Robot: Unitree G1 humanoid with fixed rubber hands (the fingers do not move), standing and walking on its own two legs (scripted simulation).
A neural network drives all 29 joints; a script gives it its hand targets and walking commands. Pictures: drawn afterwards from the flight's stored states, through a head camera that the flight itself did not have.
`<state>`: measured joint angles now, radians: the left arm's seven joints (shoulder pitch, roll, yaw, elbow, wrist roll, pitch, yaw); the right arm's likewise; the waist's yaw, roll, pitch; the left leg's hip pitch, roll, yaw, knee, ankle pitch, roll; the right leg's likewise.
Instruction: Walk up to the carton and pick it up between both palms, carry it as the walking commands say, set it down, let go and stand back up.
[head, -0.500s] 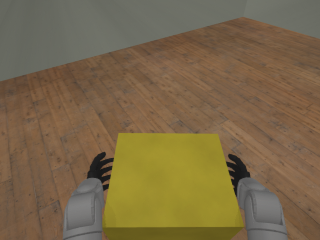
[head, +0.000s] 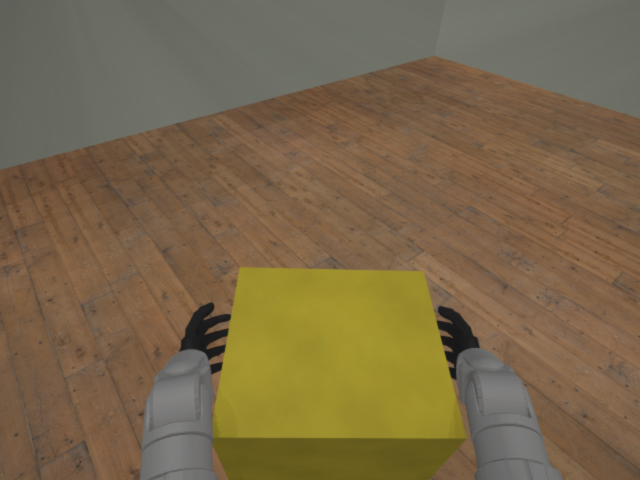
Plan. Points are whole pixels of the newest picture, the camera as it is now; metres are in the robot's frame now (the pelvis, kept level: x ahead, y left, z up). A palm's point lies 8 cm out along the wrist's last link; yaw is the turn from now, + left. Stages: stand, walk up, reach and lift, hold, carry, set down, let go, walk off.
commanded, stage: set down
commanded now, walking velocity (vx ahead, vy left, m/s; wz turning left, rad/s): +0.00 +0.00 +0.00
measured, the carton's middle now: (329, 383) +0.29 +0.02 -0.05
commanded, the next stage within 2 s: none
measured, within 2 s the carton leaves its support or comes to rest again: neither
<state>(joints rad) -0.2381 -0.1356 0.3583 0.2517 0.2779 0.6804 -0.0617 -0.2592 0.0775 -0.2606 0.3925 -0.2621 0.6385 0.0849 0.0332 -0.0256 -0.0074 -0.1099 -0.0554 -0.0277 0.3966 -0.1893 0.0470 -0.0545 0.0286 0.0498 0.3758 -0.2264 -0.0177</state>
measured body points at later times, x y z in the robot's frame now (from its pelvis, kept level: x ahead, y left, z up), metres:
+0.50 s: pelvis -0.01 -0.02 -0.01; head +0.07 -0.02 +0.43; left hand +0.29 +0.18 -0.06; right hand +0.32 -0.18 -0.07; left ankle +0.02 +0.09 -0.74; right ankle +0.00 -0.12 -0.74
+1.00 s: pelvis -0.05 -0.03 -0.07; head +0.15 -0.01 +0.34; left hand +0.33 +0.20 -0.14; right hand +0.35 -0.15 -0.15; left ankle +0.02 +0.09 -0.74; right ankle -0.01 -0.12 -0.74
